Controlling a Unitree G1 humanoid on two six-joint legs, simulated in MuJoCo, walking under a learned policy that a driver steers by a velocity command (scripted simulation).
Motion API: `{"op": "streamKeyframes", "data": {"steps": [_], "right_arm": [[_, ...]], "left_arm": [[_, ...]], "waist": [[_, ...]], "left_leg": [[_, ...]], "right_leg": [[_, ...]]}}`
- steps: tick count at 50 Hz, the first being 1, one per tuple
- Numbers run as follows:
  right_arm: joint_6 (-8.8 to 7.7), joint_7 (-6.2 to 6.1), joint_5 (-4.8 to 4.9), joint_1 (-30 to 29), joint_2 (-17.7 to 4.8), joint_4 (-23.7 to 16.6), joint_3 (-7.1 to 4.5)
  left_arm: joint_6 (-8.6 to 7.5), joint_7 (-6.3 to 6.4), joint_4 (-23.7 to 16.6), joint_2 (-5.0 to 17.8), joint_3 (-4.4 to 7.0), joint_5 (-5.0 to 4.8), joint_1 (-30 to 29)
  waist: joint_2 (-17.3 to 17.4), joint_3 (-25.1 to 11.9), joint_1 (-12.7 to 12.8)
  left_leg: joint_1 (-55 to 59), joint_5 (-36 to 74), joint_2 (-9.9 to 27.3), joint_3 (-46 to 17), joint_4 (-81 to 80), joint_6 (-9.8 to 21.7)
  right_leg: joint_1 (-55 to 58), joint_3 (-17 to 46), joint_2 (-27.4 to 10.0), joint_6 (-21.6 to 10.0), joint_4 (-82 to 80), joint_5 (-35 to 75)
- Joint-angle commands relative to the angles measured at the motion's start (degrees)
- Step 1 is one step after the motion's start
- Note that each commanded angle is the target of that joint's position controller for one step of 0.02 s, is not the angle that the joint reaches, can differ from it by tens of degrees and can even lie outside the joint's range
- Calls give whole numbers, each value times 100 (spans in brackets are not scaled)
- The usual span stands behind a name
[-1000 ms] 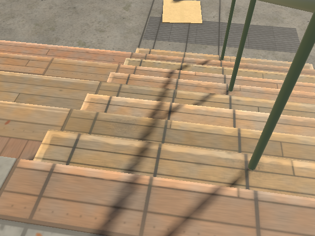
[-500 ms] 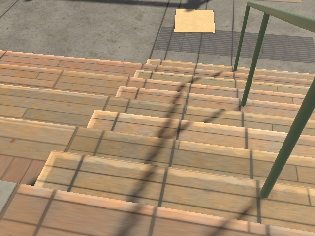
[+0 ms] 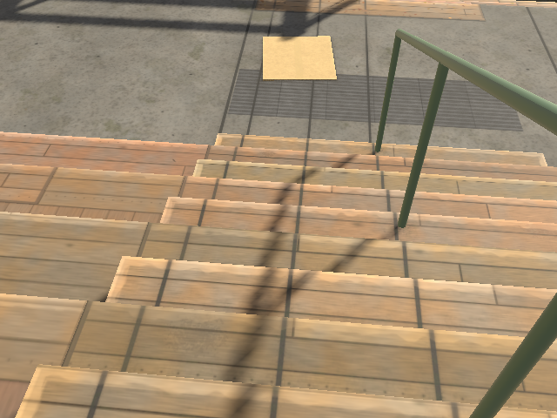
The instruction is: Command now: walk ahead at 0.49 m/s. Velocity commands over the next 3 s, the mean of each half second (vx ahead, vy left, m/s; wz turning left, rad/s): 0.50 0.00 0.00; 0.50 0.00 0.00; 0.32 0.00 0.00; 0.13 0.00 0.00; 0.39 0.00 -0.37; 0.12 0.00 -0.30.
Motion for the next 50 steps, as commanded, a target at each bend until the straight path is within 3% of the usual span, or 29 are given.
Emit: {"op": "streamKeyframes", "data": {"steps": [1,5,6,9,11,12,13,14,15,17,19,21,23,25,28,30,33,35,38,40,42,43,44,45,46,47,48,49,50], "right_arm": [[-49,-131,33,-159,-872,-338,-140],[-57,-74,98,184,-1010,-214,-201],[-80,-58,-12,400,-1003,-116,-211],[-8,-70,116,95,-792,-259,-154],[143,-115,169,122,-885,-180,-146],[122,-128,72,298,-678,-303,-57],[-23,-78,24,869,-118,-280,92],[-164,-54,276,702,-528,-289,-26],[-176,-86,402,32,-1036,-481,-165],[2,-142,234,-327,-921,-599,-212],[214,-158,238,-73,-650,-561,-235],[291,-166,190,-396,-590,-722,-257],[283,-135,93,-599,-428,-812,-203],[277,-64,110,-478,-571,-724,-291],[182,-12,191,-1547,-749,-1128,-372],[62,35,104,-2053,-742,-1272,-361],[82,184,12,-2000,-512,-1231,-294],[198,212,102,-1918,-428,-1256,-271],[318,217,247,-2073,-502,-1414,-219],[307,174,289,-1523,-715,-1161,-299],[183,192,118,824,-1146,-372,-530],[135,229,-29,1583,-1333,-35,-476],[101,259,68,1352,-1380,-151,-398],[216,266,245,1445,-1668,-97,-542],[278,264,306,1294,-1666,-16,-563],[270,239,191,619,-1259,-162,-416],[141,251,46,-86,-1062,-281,-311],[10,251,4,-619,-480,-402,-134],[-28,212,-25,-690,-241,-354,-59]], "left_arm": [[-24,-37,-354,163,21,58,-222],[-34,-124,-423,189,-17,-23,-698],[-68,-194,-237,287,47,-13,-303],[-150,-249,-358,406,53,20,-608],[-191,-252,-144,515,182,-20,426],[-226,-248,43,1229,376,8,1396],[-174,-291,119,1403,370,-21,1821],[-183,-313,222,968,266,-1,2207],[-207,-309,124,671,169,-11,1743],[-201,-328,-158,432,45,5,681],[-195,-322,-132,259,-20,23,518],[-155,-225,20,448,28,34,825],[-127,-140,150,692,133,44,1145],[-159,-105,256,725,149,98,1387],[-187,17,527,491,106,-41,1967],[-178,90,585,530,134,65,2191],[-118,226,482,433,65,-33,1852],[-47,183,415,662,113,-50,1685],[85,120,305,711,202,-100,1602],[195,178,458,660,234,-43,1696],[172,164,625,567,172,-89,1536],[119,146,718,140,127,-65,1859],[5,68,725,-107,75,-139,3009],[-94,88,466,26,83,-238,2958],[-151,187,143,62,63,-436,2287],[-74,337,9,274,80,-466,1522],[7,374,-119,308,92,-386,1190],[53,316,-45,394,145,-174,1241],[91,252,8,456,204,-100,1321]], "waist": [[349,422,134],[530,411,-57],[505,181,68],[510,474,120],[587,29,678],[-272,-837,902],[-1475,-1406,685],[-1563,-1459,855],[-920,-682,783],[-179,-120,401],[-104,38,82],[-40,167,141],[-3,29,197],[44,-220,184],[-169,293,506],[-312,451,720],[-161,585,662],[-310,534,664],[-423,624,747],[-286,609,573],[192,-406,-555],[1477,-762,-692],[2830,-1120,-49],[3226,-1582,-62],[2082,-1373,-45],[898,-700,14],[850,-160,254],[409,113,477],[777,173,575]], "left_leg": [[-507,1142,1555,-1059,-839,812],[-383,1037,1505,-836,-679,789],[-252,1441,1799,-916,-365,901],[-27,1745,1587,-780,166,730],[-63,2660,1370,-796,1554,498],[-970,1965,985,-516,3396,225],[-2891,-1974,101,-354,5411,-103],[-3749,-2484,100,-1157,6196,31],[-4054,-2009,434,-1150,6429,91],[-3440,-1028,1009,-991,5726,-20],[-2799,-595,1268,-976,4879,-112],[-2884,-305,1275,-841,4057,-204],[-2867,229,1235,-733,3436,-252],[-2870,999,1208,-734,3699,-245],[-4466,1695,1407,-1130,3152,-178],[-4942,1948,1450,-1177,2713,-173],[-3175,3473,1165,-733,1846,-240],[-2045,3567,948,-639,1879,-194],[-2111,2828,1085,-793,1363,-249],[-1895,2767,1404,-820,799,-203],[695,3137,1025,-228,630,-82],[2231,4475,1596,-803,1891,137],[2777,4905,1845,-1395,2787,164],[2616,2676,2513,-2862,1711,745],[2104,-321,3083,-4019,602,1099],[1030,-1589,3002,-4308,-117,1038],[-24,-1197,3087,-4394,75,1170],[-868,-655,2671,-3548,576,829],[-1304,-205,2320,-2969,717,623]], "right_leg": [[104,-23,-27,29,-1256,1000],[770,-302,301,110,-1843,957],[985,-210,259,33,-1044,1415],[958,-574,491,-163,-1860,-97],[2409,-692,782,-371,-2782,-326],[4050,603,-278,-936,-2720,534],[5551,2642,-1369,-1781,-3119,804],[5522,3687,-1564,-1966,-3839,67],[4823,3029,-1456,-1728,-3903,177],[3330,1787,-987,-1446,-4222,550],[2640,1193,-618,-1229,-4552,256],[2622,863,-549,-1221,-4698,665],[2755,575,-522,-1222,-4567,1128],[2908,464,-586,-1220,-4240,1250],[3848,840,-755,-1044,-3941,97],[4152,947,-825,-999,-3683,-313],[2306,186,-358,-733,-3027,-998],[1477,60,-311,-648,-2775,-1322],[2097,229,-462,-460,-2081,-1541],[2713,284,-567,-324,-1063,-1124],[2124,-235,134,68,1800,-569],[329,-102,879,350,4726,-4357],[-936,879,964,181,5403,-4230],[-1357,813,1062,234,5729,-3724],[-1902,624,837,104,5579,-2769],[-1878,314,572,-9,5213,-2014],[-1733,393,322,-85,4864,-1630],[-1359,793,78,-248,3496,-665],[-1026,731,-41,-303,3015,-497]]}}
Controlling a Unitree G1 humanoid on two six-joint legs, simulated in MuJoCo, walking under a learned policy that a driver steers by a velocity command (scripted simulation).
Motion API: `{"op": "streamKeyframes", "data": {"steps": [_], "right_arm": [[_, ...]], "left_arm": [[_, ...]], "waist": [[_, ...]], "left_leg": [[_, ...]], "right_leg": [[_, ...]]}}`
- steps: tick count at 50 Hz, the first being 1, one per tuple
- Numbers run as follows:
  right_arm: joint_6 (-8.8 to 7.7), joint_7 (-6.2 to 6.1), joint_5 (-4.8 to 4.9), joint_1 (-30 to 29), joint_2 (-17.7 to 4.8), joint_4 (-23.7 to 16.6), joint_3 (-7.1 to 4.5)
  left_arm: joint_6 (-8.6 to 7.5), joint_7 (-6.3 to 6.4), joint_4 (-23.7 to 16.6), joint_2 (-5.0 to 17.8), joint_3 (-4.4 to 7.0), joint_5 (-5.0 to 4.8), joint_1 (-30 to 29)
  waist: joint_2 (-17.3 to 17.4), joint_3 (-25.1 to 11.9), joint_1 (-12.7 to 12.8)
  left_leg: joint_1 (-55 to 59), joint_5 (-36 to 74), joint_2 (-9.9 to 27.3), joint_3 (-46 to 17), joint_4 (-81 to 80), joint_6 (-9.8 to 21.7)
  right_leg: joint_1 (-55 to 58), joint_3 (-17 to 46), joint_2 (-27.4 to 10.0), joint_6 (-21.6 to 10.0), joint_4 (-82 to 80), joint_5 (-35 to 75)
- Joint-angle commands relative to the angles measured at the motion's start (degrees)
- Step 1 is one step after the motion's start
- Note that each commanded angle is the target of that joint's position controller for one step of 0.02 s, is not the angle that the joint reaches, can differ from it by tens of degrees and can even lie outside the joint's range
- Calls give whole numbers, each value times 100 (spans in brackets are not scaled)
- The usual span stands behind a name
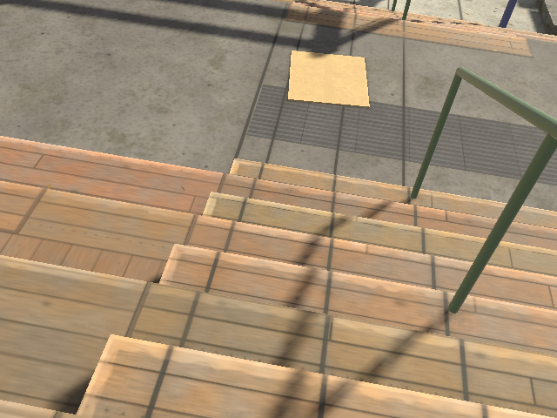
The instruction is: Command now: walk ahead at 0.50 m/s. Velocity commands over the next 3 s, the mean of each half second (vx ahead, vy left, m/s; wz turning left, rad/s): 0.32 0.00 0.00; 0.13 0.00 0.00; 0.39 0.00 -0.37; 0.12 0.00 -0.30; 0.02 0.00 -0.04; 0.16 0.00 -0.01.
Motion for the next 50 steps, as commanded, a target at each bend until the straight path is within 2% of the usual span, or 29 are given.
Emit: {"op": "streamKeyframes", "data": {"steps": [1,3,5,6,8,10,12,15,17,19,21,22,23,24,26,27,29,31,32,34,36,37,38,39,41,44,45,47,50], "right_arm": [[-270,-147,-65,-405,-483,-348,12],[-214,-367,-109,231,-845,-70,-102],[-195,-460,-148,602,-908,-3,-115],[-225,-468,-55,724,-881,-10,-127],[-251,-564,131,1043,-566,121,-42],[-152,-702,150,1022,-356,88,63],[-26,-771,103,990,-427,43,76],[175,-840,202,1059,-466,-21,58],[283,-907,164,1185,-523,-117,15],[309,-896,79,1145,-564,-134,-13],[263,-723,16,1284,-286,-2,48],[167,-569,168,2119,129,143,157],[71,-502,336,2312,-276,-1,156],[87,-490,346,1800,-467,-160,123],[372,-667,326,655,-166,-671,186],[549,-776,280,234,-202,-736,155],[733,-907,70,59,-276,-902,69],[617,-960,91,395,-463,-765,-87],[578,-957,91,424,-336,-748,-79],[544,-945,72,229,-182,-860,-37],[558,-911,2,-217,-45,-1112,36],[607,-885,-3,-410,17,-1187,101],[630,-837,13,-527,43,-1115,122],[645,-782,45,-470,-169,-1014,7],[571,-775,137,-494,1,-781,-38],[333,-743,132,-773,85,-649,-118],[290,-670,68,-882,163,-680,-94],[235,-517,121,-1116,-170,-864,-191],[240,-423,94,-344,-214,-701,-257]], "left_arm": [[-1,-24,-363,328,140,183,370],[18,-93,-572,159,116,323,-16],[41,-198,-605,165,119,263,-81],[26,-241,-676,271,158,263,-314],[-65,-367,-914,323,169,290,-1032],[-73,-528,-988,-27,73,482,-1372],[-42,-635,-1049,-171,23,506,-1525],[27,-711,-1276,-251,-78,395,-1920],[-29,-756,-1301,-189,-126,276,-1960],[-100,-772,-1076,-47,-72,222,-1368],[-72,-712,-170,447,137,367,667],[-38,-734,52,656,106,399,1357],[42,-723,35,310,-44,232,1045],[168,-685,-78,63,-147,168,630],[267,-593,-131,112,-241,242,-400],[270,-528,-282,204,-246,444,-685],[194,-488,-350,163,-272,610,-878],[167,-415,-215,-41,-312,567,-452],[180,-351,-119,-155,-358,551,-294],[221,-241,-19,-205,-409,547,-85],[303,-108,-113,-96,-405,493,-206],[401,-22,-180,79,-336,433,-387],[465,8,-207,123,-309,434,-344],[519,23,-223,-62,-383,419,-413],[398,-82,-125,-425,-513,384,-240],[238,-189,346,-401,-495,375,635],[242,-212,423,-287,-461,408,833],[342,-199,399,701,-113,299,924],[474,-114,278,818,72,81,326]], "waist": [[980,456,358],[1114,326,188],[822,35,178],[496,115,97],[597,343,-114],[621,441,-226],[607,330,-308],[552,482,-529],[564,610,-667],[522,519,-398],[-229,-326,205],[-1343,-1474,319],[-1395,-2347,178],[-1046,-2266,222],[212,-1233,-201],[580,-564,-220],[259,-107,-374],[19,-32,-310],[-404,-93,-295],[-600,-281,-243],[-370,-212,-216],[-238,34,-230],[-452,61,-66],[-150,342,-145],[113,777,-83],[93,994,151],[-164,926,242],[-857,853,425],[-1063,723,-58]], "left_leg": [[-224,1272,1403,-1985,-2061,685],[180,2307,1403,-1946,-2049,1060],[632,2739,1582,-2048,-1887,1267],[848,2342,1446,-1867,-1834,1193],[1270,1941,1363,-1709,-1530,878],[134,1868,759,-794,-1318,530],[-442,1867,530,-463,-1002,456],[146,1737,570,-654,-96,581],[960,1673,680,-1026,561,691],[1044,1985,716,-1292,1320,700],[-198,718,-70,-609,3659,309],[-2259,-3676,-845,-690,6383,-240],[-2722,-3557,-349,-1330,6979,-476],[-2867,-3366,-75,-1331,6912,-610],[-2701,-2438,365,-706,6162,-815],[-2163,-1901,433,-736,5898,-746],[-1491,-1753,340,-669,5702,-615],[-1672,-376,241,-890,4997,-519],[-1713,-219,209,-800,4887,-525],[-1848,-217,214,-820,4814,-563],[-1883,286,397,-877,3637,-636],[-1311,841,438,-620,1545,-573],[-367,944,289,-327,461,-588],[-411,1169,94,-249,108,-490],[-596,1234,-111,-196,-582,-364],[-1044,1230,-176,-211,-734,-282],[-744,895,-173,-115,-766,-278],[-38,81,-264,264,-1056,-211],[1019,54,-61,223,-574,44]], "right_leg": [[-761,348,-656,-126,-2088,1564],[-933,202,-700,130,-2908,1783],[-1108,190,-679,159,-3143,2193],[-1399,262,-669,93,-3692,2844],[-1856,379,-616,-85,-4727,3825],[-315,-234,-226,-122,-5828,5314],[766,-444,64,-64,-6187,5723],[619,-408,111,97,-6845,4973],[255,-162,-158,173,-7674,4655],[936,-216,-257,81,-8325,4576],[3745,-440,-496,-66,-7964,7509],[6528,412,-1701,-1014,-5945,9745],[6756,1162,-2084,-1545,-5634,9111],[6188,1243,-2132,-1692,-6075,7672],[4067,2000,-2256,-1748,-7286,4205],[2634,2076,-2249,-1741,-7764,3315],[1301,1671,-1809,-1488,-8022,3001],[1307,1009,-1179,-1283,-7787,2803],[1423,856,-1086,-1266,-7717,3051],[1736,852,-1124,-1288,-7535,3218],[1923,818,-1053,-1157,-7482,2561],[1589,298,-694,-875,-7639,1835],[1193,124,-500,-731,-7753,1335],[1052,-77,-465,-554,-8018,655],[1611,-354,-360,-46,-8203,383],[2896,-390,-505,73,-8116,1286],[2951,-155,-585,-85,-8203,845],[2377,780,-982,-634,-8625,-1225],[1175,1171,-1146,-856,-8954,-2135]]}}
Over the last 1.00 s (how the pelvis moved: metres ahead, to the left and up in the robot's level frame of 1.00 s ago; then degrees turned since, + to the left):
0.50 0.09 -0.17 1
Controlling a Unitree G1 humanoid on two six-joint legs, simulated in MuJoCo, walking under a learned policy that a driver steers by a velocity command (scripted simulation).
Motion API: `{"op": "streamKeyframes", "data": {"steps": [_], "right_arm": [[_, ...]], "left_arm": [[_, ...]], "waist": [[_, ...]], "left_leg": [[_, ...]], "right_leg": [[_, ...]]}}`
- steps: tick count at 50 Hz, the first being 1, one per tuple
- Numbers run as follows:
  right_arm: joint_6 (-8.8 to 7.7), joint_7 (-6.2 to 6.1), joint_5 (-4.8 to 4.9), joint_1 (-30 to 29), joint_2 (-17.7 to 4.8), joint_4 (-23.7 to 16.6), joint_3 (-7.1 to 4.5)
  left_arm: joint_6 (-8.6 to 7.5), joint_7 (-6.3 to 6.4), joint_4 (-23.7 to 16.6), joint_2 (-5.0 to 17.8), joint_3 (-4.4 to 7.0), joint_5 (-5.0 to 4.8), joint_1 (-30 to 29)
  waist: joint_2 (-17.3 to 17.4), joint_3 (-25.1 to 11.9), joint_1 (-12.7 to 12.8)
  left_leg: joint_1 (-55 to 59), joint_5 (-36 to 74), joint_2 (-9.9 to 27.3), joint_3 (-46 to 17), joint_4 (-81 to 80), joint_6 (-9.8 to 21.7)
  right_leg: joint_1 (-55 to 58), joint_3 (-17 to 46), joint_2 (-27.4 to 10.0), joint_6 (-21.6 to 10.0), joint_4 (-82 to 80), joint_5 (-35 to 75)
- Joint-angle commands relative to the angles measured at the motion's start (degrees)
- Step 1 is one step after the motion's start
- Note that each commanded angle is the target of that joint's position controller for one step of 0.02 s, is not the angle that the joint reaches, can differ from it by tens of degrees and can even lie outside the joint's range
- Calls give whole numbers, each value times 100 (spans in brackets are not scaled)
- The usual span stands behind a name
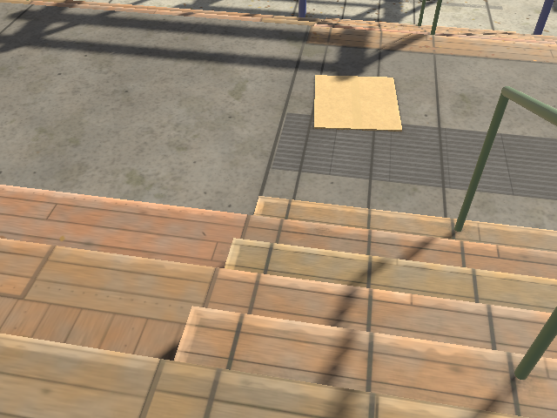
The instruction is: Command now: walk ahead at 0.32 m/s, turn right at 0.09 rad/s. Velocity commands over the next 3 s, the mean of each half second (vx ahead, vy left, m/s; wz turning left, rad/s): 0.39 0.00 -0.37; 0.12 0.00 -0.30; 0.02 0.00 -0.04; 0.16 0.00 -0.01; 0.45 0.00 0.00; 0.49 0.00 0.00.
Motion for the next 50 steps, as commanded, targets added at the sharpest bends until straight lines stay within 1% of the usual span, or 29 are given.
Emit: {"op": "streamKeyframes", "data": {"steps": [1,2,3,4,5,6,8,11,13,16,17,20,24,27,29,30,31,32,33,34,35,36,37,39,42,45,46,49,50], "right_arm": [[-113,65,-24,706,-458,-49,-201],[-121,39,-50,1358,-398,195,-223],[-170,3,-65,2147,-597,405,-305],[-231,5,-82,2593,-880,486,-322],[-318,58,-211,2520,-1268,452,-389],[-445,63,-157,2006,-1102,309,-323],[-508,65,-14,1060,-768,38,-197],[-524,63,-151,1215,-555,217,-99],[-572,54,-176,1376,-580,308,-36],[-654,-81,-147,1747,-657,526,22],[-669,-200,-180,1416,-785,412,23],[-616,-366,-175,1657,-713,517,84],[-362,-434,-13,1693,-784,331,80],[-170,-411,91,1652,-1046,99,-30],[-126,-342,93,1522,-1095,21,-47],[-224,-236,83,1343,-1036,18,7],[-352,-123,-79,1766,-678,-46,54],[-498,70,30,2370,-725,-212,212],[-531,170,146,1689,-1124,-584,181],[-431,160,263,1242,-895,-977,301],[-247,-22,163,654,-900,-1055,306],[-5,-211,65,441,-930,-1101,253],[190,-374,-63,640,-1045,-1040,161],[169,-506,-42,750,-1022,-1016,27],[95,-480,-188,288,-615,-1298,126],[209,-254,-101,666,-576,-1115,132],[219,-169,-129,894,-610,-990,104],[277,-172,-140,61,-498,-1490,164],[256,-115,-169,158,-656,-1395,137]], "left_arm": [[116,82,-200,1177,389,-256,-228],[131,93,-265,918,358,-292,-515],[80,67,-430,493,262,-248,-887],[-29,38,-468,138,223,-229,-892],[-164,46,-635,388,320,-273,-879],[-256,71,-647,719,390,-294,-917],[-258,89,-406,816,471,-169,-498],[-145,-76,-246,703,510,-58,-165],[-86,-131,-342,734,549,-105,-246],[-174,-207,-751,768,551,-86,-980],[-243,-216,-889,809,536,-41,-1171],[-265,-397,-1166,470,422,104,-1685],[-152,-614,-1731,345,284,91,-2401],[-124,-729,-1877,368,195,-54,-2664],[-150,-677,-1504,670,314,-27,-1628],[-185,-606,-1115,929,450,47,-531],[-201,-543,-966,1604,574,124,66],[-159,-508,-976,1708,476,138,388],[-15,-426,-980,1374,397,70,518],[89,-337,-810,1307,311,-31,152],[125,-275,-1114,991,193,-6,-667],[89,-258,-1337,848,100,79,-1468],[-38,-332,-1460,989,112,179,-1776],[-208,-352,-1436,1211,162,286,-1660],[-104,-39,-1206,761,65,145,-1138],[24,-42,-1287,826,36,186,-1441],[-1,-84,-1315,787,9,244,-1595],[153,-50,-1324,612,-19,30,-1514],[173,-3,-1142,559,-8,40,-982]], "waist": [[-965,621,-569],[-600,528,-884],[420,405,-1229],[1385,257,-1125],[1857,401,-923],[1479,781,-699],[881,694,-232],[654,233,-97],[496,332,-43],[576,496,-259],[559,705,-170],[606,743,-475],[482,845,-816],[411,724,-945],[267,217,-464],[70,-264,100],[-1333,-981,141],[-1499,-2733,214],[-833,-3502,530],[-442,-3172,112],[609,-2221,-73],[847,-1452,-374],[992,-787,-645],[566,-205,-691],[-278,-621,-550],[-540,-1086,-789],[-570,-1003,-842],[-795,-8,-548],[-440,-58,-421]], "left_leg": [[1159,-418,-10,191,-73,234],[1797,-466,84,44,-338,265],[2463,-1314,877,-1078,-1178,421],[2781,-1704,1746,-2556,-1888,606],[2231,-3528,2304,-4031,-2686,1211],[1913,-3780,2383,-4053,-2814,1353],[1551,-2450,1846,-2750,-2686,856],[1069,-541,1391,-1390,-2385,563],[915,19,1193,-792,-2208,531],[1114,729,1339,-462,-1807,277],[492,1000,1019,85,-1612,161],[-18,734,1048,442,-978,199],[417,1365,1192,513,353,307],[1107,1760,1459,196,1457,445],[878,2795,1506,237,3066,423],[206,2459,1058,433,4488,242],[-2171,-2507,168,724,7287,-292],[-3685,-4319,73,-481,8893,-551],[-3930,-4178,288,-1136,8732,-641],[-4124,-3459,681,-1061,7948,-640],[-3674,-2643,875,-897,7203,-647],[-2855,-2210,862,-835,6795,-690],[-2131,-1534,737,-673,6158,-680],[-1839,-550,509,-722,5481,-590],[-1437,374,448,-622,2554,-591],[210,716,267,-206,2290,-716],[657,1195,300,-265,2650,-664],[145,-799,246,-174,-12,-272],[625,66,373,-279,-399,-158]], "right_leg": [[-1839,1574,-1031,-975,-1411,-3141],[-2321,1421,-812,-836,-848,-2979],[-3096,990,-341,-562,862,-2424],[-3741,537,363,-345,2734,-1685],[-4425,963,599,-539,3397,-1808],[-4722,1260,327,-604,3782,-1296],[-4375,1312,99,-536,3716,-128],[-3577,1114,33,-424,3927,1052],[-3615,1064,42,-376,3638,1714],[-3879,1263,80,-387,2770,2770],[-3264,999,200,-329,1806,3520],[-2449,502,263,-316,1408,4614],[-2515,22,186,-169,636,3966],[-2645,-219,25,-70,-49,2984],[-1254,-550,233,-326,-391,2667],[388,-621,348,-631,-867,3802],[3088,590,-810,-1432,612,7824],[5229,2074,-2073,-2681,2003,9299],[5265,2441,-2357,-3067,1452,7578],[4378,2709,-2401,-2836,750,4794],[2686,2562,-2219,-2403,126,3031],[861,2541,-2208,-2236,-166,2754],[-702,2291,-1840,-2121,-277,2520],[-1667,1571,-1182,-1846,-171,3050],[-866,748,-581,-1398,180,3683],[-1497,522,-505,-1382,241,3117],[-1916,776,-696,-1444,192,2529],[-1445,1126,-507,-1071,137,1169],[-1476,1216,-346,-823,351,574]]}}
Over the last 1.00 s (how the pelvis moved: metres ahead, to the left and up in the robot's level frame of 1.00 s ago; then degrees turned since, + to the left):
0.30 0.01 -0.11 -2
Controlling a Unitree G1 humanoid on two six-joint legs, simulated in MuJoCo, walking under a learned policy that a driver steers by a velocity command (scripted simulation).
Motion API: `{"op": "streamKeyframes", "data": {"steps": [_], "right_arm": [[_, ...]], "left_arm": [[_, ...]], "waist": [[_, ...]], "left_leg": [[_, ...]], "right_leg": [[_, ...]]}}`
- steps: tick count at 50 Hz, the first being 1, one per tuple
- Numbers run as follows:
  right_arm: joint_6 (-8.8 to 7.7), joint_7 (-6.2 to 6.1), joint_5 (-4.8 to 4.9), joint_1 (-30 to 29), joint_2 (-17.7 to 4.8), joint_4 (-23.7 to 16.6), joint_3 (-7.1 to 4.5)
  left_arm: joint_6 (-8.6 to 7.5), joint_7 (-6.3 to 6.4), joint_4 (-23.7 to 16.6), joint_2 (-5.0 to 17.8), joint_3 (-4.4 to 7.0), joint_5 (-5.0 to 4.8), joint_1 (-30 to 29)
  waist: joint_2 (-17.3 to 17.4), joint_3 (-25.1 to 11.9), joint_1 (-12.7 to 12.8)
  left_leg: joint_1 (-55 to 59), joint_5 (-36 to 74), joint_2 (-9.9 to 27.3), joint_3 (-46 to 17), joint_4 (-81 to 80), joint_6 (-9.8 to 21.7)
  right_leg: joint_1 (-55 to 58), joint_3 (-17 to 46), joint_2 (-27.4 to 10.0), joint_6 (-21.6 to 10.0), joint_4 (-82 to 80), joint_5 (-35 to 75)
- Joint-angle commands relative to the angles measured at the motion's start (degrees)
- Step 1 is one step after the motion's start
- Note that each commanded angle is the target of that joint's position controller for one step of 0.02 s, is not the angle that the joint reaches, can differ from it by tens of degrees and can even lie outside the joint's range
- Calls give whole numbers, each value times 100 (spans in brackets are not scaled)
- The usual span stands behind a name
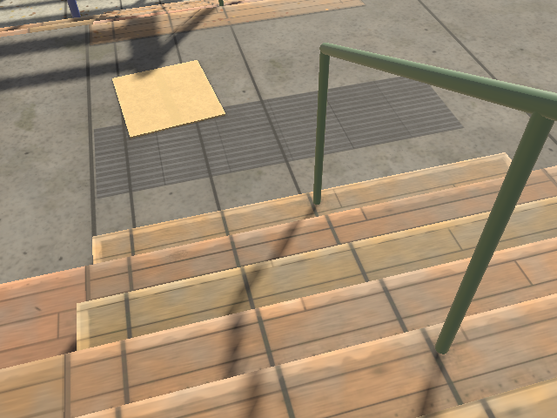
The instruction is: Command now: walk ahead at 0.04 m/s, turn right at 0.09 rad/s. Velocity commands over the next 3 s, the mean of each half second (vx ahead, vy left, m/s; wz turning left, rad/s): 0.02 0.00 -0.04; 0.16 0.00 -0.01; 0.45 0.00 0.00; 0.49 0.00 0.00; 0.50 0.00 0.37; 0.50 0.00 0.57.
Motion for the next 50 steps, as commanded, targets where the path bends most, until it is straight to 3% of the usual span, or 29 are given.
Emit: {"op": "streamKeyframes", "data": {"steps": [1,2,3,4,5,7,10,14,19,29,33,35,36,38,40,41,44,46,47,48,49,50], "right_arm": [[-6,122,-48,602,-846,-115,-186],[-9,177,-26,574,-905,-118,-211],[-66,221,-78,557,-747,-64,-197],[-137,235,-69,262,-458,-107,-98],[-211,247,-22,270,-372,-78,-59],[-307,239,30,481,-519,57,-112],[-323,196,56,717,-400,163,-84],[-311,162,51,895,-419,287,-102],[-291,146,93,1023,-415,458,-128],[-235,153,87,1085,-384,755,-147],[-214,145,107,1107,-381,898,-156],[-194,120,122,1162,-439,977,-187],[-182,96,167,1164,-625,961,-259],[-202,65,207,1360,-925,915,-370],[-265,22,188,1550,-1067,916,-466],[-313,15,183,1577,-1066,917,-490],[-368,37,242,1336,-945,814,-491],[-412,54,243,1165,-980,824,-513],[-437,79,266,970,-949,778,-502],[-500,107,190,606,-853,717,-482],[-550,148,159,251,-747,606,-436],[-603,173,255,-211,-604,400,-360]], "left_arm": [[5,82,-125,390,106,-37,683],[-26,54,-7,464,166,-81,993],[-23,37,-23,557,214,-139,638],[41,48,44,625,261,-138,386],[131,71,105,550,261,-112,267],[210,79,239,391,232,-44,283],[157,83,493,399,245,-105,319],[148,119,756,416,264,-77,388],[129,216,1088,447,274,-125,629],[123,286,1380,419,258,-117,826],[117,280,1463,391,270,-107,899],[125,298,1504,350,277,-135,960],[111,309,1453,384,303,-163,843],[-12,292,1258,410,338,-166,416],[-241,212,1082,446,351,-193,-23],[-356,158,1039,440,356,-225,-129],[-560,-9,1073,383,356,-255,-47],[-616,-133,1296,389,376,-147,459],[-603,-174,1415,354,377,-148,858],[-586,-178,1738,434,455,-109,1626],[-568,-153,2024,448,540,-104,2579],[-619,-114,1960,716,616,-43,3024]], "waist": [[115,-114,288],[582,-114,457],[931,143,372],[626,402,406],[375,410,347],[150,403,320],[-12,319,247],[-122,203,169],[-261,284,157],[-171,378,175],[-216,412,172],[-123,377,149],[4,492,86],[408,912,-106],[585,1193,-274],[454,1194,-261],[287,945,-99],[328,599,150],[262,497,377],[142,194,786],[98,5,1269],[-605,185,1649]], "left_leg": [[1444,2208,321,-176,-1301,444],[1348,2227,480,-480,-1589,754],[393,828,666,-998,-2241,942],[-21,361,550,-861,-2409,839],[-53,245,407,-628,-2421,677],[165,119,243,-393,-2446,529],[647,724,167,-280,-2458,531],[1052,1343,96,-176,-2509,588],[1274,1812,20,-107,-2632,588],[1491,2340,-102,-34,-2741,550],[1476,2263,-108,-44,-2800,571],[1444,604,-127,-154,-3054,654],[1349,-729,-60,-359,-3233,819],[1395,-2433,639,-1383,-3832,1306],[1581,-1993,1205,-2043,-3995,1699],[1801,-1627,1376,-2116,-3903,1777],[1645,-967,1173,-1569,-3612,1624],[934,-479,1069,-1229,-3209,1595],[481,-369,958,-1024,-2872,1541],[-323,33,627,-573,-2159,1415],[-1143,430,342,-292,-1135,1234],[-1495,1199,-166,75,951,865]], "right_leg": [[-363,952,-614,-368,-624,312],[-426,565,-315,-160,-549,-91],[128,406,-335,9,-697,-362],[576,486,-460,109,-822,-8],[803,523,-460,126,-910,109],[985,603,-524,90,-1125,288],[1011,615,-585,90,-1362,534],[1105,570,-606,152,-1537,811],[1201,536,-663,215,-1638,1068],[1207,448,-743,290,-1691,1267],[1233,401,-745,320,-1733,1214],[1172,174,-579,297,-1596,308],[937,-52,-406,254,-1257,-356],[-92,-305,-314,138,-445,-943],[-865,-62,-706,30,421,-1060],[-1244,63,-876,-57,677,-1214],[-891,-75,-921,-138,347,-1042],[98,-121,-935,-61,642,-53],[565,-258,-831,-58,593,-4],[1652,-637,-580,40,927,360],[2628,-789,-373,7,771,-67],[2679,186,-810,-375,-866,-936]]}}
Over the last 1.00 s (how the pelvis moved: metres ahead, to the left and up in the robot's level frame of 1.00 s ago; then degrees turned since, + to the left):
0.32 -0.01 -0.17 -21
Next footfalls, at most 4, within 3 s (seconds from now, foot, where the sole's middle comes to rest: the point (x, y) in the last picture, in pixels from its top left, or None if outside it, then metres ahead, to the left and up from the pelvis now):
1.00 right None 0.13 -0.09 -0.75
1.40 left None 0.36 0.07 -0.90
1.90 right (357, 390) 0.71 -0.20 -1.04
2.50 left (279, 330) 1.00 0.03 -1.18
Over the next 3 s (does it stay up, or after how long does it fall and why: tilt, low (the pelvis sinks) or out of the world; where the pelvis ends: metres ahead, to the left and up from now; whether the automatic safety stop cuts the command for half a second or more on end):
stays up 1.16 -0.05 -0.52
